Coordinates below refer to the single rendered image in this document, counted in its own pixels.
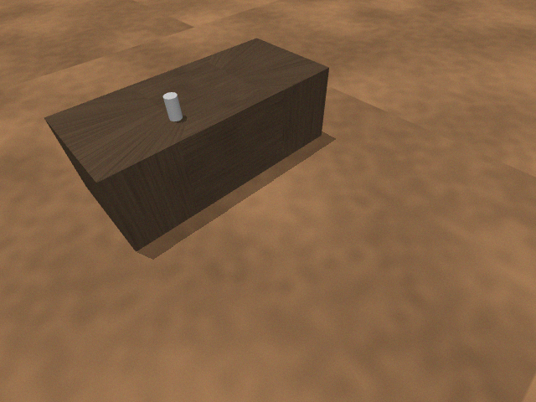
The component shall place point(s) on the can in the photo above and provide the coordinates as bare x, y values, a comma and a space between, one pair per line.
173, 107

